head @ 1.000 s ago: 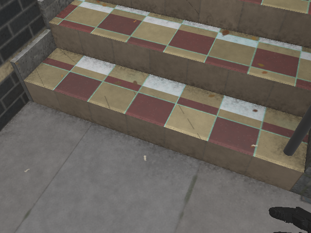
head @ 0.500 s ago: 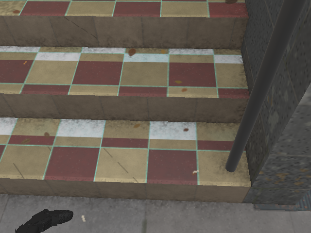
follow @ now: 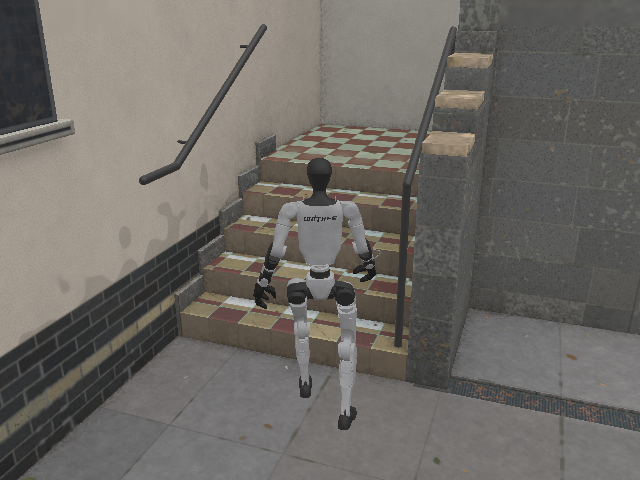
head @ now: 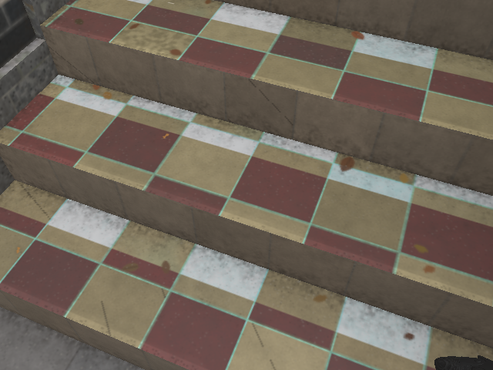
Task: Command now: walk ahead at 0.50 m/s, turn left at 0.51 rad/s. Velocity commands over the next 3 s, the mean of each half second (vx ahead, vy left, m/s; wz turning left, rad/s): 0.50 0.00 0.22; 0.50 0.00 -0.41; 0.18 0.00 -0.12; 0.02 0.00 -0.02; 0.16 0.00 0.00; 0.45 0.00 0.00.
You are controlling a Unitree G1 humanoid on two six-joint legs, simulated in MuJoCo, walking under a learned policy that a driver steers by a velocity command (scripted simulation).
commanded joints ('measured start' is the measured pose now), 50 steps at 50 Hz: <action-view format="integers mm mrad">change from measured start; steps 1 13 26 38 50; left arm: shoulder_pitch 74 -168 -57 23 292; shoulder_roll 23 -83 62 -87 -117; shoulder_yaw -16 -52 -45 -56 -66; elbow -138 -204 -271 55 171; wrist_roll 32 -20 -7 2 -11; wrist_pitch -56 -7 -10 13 47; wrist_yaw -13 -28 -37 -54 31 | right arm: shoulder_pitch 309 448 293 47 -432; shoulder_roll -340 -47 -225 155 206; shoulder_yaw -94 16 -7 117 159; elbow -5 136 237 -66 -323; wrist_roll -11 -5 -12 -34 -18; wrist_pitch -10 16 38 -71 -103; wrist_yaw -30 -47 -122 5 1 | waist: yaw -65 -90 185 -113 -9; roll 302 91 224 -3 -251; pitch -356 -11 -279 42 -45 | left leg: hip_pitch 873 490 689 -619 -275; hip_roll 340 257 268 91 17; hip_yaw -804 -431 -34 -26 222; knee -197 -263 -38 1165 600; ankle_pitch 220 111 1987 38 -114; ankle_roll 341 190 95 -17 -29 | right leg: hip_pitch -746 -1365 -473 -473 -284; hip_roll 151 39 225 58 -36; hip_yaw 218 207 87 506 477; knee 861 1686 423 -237 -535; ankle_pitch -184 -99 42 149 1087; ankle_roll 9 -9 -147 -206 -237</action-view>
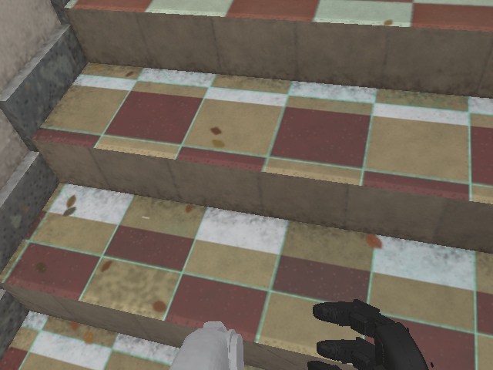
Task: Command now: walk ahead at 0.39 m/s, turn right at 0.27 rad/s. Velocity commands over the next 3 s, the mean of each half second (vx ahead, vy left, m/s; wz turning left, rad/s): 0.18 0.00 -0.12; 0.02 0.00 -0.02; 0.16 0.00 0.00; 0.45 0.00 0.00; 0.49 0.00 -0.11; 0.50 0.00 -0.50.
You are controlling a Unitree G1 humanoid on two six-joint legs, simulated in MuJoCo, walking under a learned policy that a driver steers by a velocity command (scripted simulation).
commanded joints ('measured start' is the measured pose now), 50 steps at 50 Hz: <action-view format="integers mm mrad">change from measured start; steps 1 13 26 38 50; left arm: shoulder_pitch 55 -251 -450 -369 -351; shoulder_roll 203 5 59 168 180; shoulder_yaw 27 -23 -15 36 46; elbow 1 -220 -122 23 57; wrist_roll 17 -11 33 27 31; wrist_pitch -45 -69 20 11 2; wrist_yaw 6 -79 -13 -24 -22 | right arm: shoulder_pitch -112 293 263 395 370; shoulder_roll -117 -25 -99 -161 -167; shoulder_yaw -68 -95 -87 -137 -142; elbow -172 373 341 443 489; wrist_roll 24 -35 -23 -9 9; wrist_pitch -50 34 74 108 121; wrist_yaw -10 -21 -106 -72 -94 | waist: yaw -160 -25 -94 -142 -133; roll -381 -25 57 -74 -19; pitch -134 54 -72 -22 26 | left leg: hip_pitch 830 820 1039 1099 1086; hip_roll -150 104 109 10 31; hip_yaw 105 -240 -143 -129 -124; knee -327 -1177 -1225 -1166 -1169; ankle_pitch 61 232 470 192 120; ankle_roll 69 144 171 28 7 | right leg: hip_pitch -218 -918 -595 -133 -132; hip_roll -162 74 -107 -87 -73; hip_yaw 17 15 -186 -149 -146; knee -123 1729 777 110 68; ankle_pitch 1549 194 208 590 490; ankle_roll -132 -88 177 -9 -5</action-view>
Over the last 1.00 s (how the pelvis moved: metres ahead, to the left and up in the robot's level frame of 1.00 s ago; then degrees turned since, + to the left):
0.58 0.02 0.19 -10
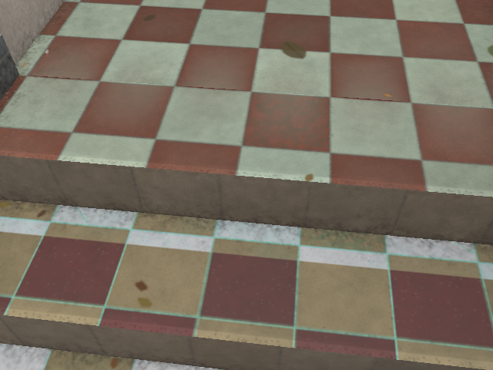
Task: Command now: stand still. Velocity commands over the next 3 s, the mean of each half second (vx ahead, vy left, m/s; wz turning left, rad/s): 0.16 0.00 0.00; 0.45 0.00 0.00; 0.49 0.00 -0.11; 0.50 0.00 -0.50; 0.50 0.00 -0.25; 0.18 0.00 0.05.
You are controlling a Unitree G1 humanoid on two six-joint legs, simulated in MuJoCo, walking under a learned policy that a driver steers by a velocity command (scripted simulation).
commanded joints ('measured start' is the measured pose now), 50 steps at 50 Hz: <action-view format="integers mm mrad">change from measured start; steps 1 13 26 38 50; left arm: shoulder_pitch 28 104 284 159 55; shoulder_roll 86 189 144 -60 7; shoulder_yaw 15 60 26 18 -25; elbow -25 -34 17 -136 -257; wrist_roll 2 -16 -8 -32 -13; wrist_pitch -1 21 -43 -100 -28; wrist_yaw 0 25 37 -58 -27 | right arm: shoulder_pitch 78 20 -196 194 148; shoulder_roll -61 -69 81 -313 17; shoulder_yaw -9 -21 69 -52 53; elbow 7 17 -321 -210 -49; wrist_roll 7 23 41 9 -55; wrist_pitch -4 -30 -95 -77 -102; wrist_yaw -5 -19 36 48 60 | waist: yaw -9 50 43 -69 97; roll -10 -118 -78 296 52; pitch -8 92 95 -273 43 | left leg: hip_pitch -11 -319 -1321 -65 -306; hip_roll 44 -25 167 355 171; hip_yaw -50 11 -206 -1116 -130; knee -46 199 1708 -206 -113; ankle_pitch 105 -213 -301 -949 -223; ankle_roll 33 83 -8 125 64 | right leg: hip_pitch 25 0 117 -589 -1061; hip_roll -103 -229 -429 34 9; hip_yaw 99 362 289 321 167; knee -56 -231 -307 1426 1732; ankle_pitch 396 -536 -227 130 352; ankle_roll -48 -199 -182 -40 -52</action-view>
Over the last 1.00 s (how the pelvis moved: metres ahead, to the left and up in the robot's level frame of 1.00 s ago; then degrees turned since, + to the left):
0.25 -0.02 0.16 -2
